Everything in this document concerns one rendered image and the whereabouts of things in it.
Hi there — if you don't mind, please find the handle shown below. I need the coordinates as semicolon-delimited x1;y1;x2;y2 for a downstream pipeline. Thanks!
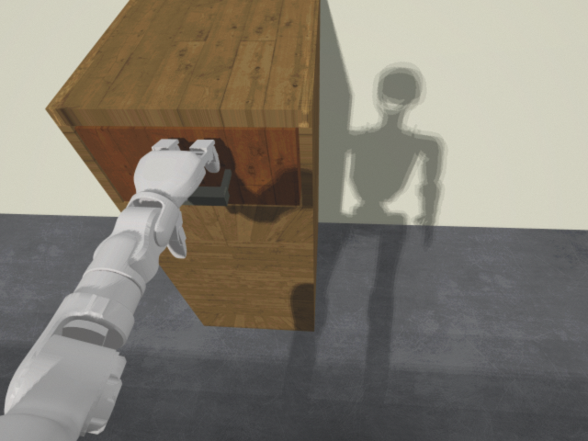
183;169;232;206

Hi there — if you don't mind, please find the cabinet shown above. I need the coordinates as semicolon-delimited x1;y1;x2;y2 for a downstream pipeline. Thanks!
45;0;321;332

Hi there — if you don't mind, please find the left robot upper arm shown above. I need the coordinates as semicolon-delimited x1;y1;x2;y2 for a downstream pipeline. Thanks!
0;334;127;441

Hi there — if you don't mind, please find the drawer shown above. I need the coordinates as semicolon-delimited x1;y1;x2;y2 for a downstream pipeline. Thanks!
74;126;301;206

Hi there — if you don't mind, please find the robot left forearm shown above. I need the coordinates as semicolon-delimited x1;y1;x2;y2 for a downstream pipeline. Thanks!
5;192;179;414

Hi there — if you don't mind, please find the left robot hand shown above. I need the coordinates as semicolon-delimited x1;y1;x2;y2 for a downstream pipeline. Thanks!
134;139;220;258

